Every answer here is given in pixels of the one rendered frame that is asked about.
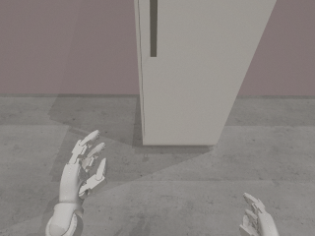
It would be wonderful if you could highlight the robot right hand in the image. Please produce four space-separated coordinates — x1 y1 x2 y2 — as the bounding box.
239 193 280 236

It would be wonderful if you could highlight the fridge door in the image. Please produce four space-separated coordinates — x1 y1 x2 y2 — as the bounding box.
139 0 277 144

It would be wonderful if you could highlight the left robot forearm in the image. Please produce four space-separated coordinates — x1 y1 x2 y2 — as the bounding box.
45 202 84 236

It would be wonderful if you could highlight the robot left hand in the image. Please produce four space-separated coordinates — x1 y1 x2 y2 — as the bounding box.
59 130 108 206

